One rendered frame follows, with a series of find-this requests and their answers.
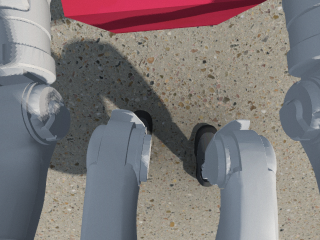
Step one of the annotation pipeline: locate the left robot upper arm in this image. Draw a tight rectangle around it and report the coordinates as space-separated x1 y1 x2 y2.
0 81 71 240

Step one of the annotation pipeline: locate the robot right shin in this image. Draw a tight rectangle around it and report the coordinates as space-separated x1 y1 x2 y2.
201 119 277 186

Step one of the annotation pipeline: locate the robot left shin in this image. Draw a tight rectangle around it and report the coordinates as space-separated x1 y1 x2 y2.
86 109 145 169

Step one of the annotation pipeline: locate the carton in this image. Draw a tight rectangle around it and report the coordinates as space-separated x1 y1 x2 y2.
61 0 267 34

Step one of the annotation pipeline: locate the right robot upper arm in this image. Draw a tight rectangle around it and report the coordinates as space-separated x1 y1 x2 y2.
279 75 320 194

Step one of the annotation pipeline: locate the right robot forearm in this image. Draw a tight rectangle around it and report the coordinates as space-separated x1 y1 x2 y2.
282 0 320 79

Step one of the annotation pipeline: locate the robot shin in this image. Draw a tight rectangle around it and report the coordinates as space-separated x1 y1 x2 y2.
86 109 145 169
201 119 277 186

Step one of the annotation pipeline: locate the left robot forearm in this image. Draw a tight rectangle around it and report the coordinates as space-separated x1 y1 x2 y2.
0 0 56 87

